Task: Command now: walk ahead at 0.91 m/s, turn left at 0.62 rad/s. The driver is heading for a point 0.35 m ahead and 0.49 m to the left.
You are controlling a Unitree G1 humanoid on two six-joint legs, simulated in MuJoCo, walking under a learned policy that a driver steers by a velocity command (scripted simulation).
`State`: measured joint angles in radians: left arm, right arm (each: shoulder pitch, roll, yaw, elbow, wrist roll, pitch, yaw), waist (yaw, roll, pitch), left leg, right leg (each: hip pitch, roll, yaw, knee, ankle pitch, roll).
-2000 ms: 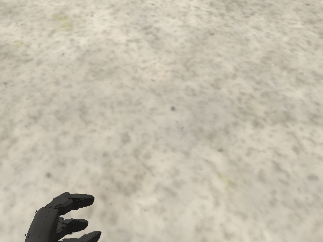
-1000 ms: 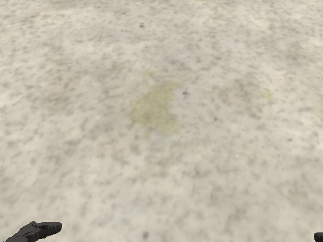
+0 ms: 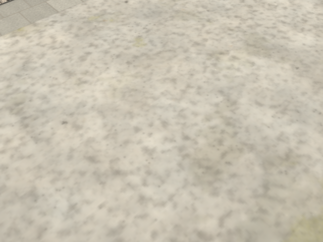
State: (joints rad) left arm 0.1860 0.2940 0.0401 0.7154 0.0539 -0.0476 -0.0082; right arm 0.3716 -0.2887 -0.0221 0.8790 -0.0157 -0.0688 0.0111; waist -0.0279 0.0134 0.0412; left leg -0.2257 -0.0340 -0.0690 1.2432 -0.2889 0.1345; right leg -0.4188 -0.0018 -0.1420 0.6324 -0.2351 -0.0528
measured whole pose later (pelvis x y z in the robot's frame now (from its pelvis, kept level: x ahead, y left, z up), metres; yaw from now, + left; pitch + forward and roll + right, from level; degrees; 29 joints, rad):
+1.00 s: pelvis +0.42 +0.03 +0.02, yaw +7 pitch -1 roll +0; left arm 0.17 0.25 0.02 0.96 0.01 -0.03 0.02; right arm 0.12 -0.24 -0.04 0.96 0.00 0.02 -0.02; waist 0.01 -0.01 0.03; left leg -0.24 -0.08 -0.05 0.50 -0.24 0.05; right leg -0.19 -0.03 0.02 0.50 -0.30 0.03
